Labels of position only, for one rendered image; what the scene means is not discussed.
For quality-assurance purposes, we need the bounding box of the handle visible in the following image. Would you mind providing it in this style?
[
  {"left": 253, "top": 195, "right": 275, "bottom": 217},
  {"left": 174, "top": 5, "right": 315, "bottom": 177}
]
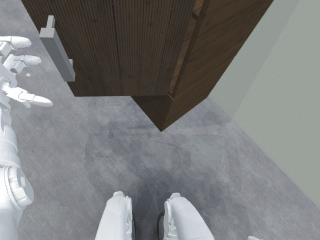
[{"left": 39, "top": 15, "right": 76, "bottom": 82}]

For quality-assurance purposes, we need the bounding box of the right robot shin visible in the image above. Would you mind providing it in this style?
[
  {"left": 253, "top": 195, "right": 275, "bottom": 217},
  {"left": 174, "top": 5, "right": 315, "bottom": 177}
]
[{"left": 163, "top": 193, "right": 181, "bottom": 240}]

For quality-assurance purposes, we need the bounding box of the left robot hand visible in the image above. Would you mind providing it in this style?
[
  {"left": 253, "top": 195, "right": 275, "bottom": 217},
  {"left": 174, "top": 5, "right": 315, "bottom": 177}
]
[{"left": 0, "top": 36, "right": 53, "bottom": 108}]

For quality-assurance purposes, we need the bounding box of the left robot forearm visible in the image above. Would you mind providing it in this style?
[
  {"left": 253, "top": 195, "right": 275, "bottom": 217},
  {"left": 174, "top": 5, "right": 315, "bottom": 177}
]
[{"left": 0, "top": 97, "right": 21, "bottom": 169}]

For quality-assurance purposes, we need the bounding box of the robot right thigh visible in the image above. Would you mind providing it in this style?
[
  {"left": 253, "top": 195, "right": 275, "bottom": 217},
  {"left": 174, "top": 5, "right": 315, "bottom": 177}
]
[{"left": 164, "top": 196, "right": 215, "bottom": 240}]

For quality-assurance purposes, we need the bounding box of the cupboard door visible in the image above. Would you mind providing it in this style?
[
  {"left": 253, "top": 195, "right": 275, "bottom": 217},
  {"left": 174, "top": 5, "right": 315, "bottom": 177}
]
[{"left": 21, "top": 0, "right": 196, "bottom": 97}]

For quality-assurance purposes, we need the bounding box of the left robot upper arm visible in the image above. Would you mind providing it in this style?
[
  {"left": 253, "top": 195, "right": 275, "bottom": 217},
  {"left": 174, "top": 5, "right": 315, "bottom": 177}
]
[{"left": 0, "top": 166, "right": 34, "bottom": 240}]

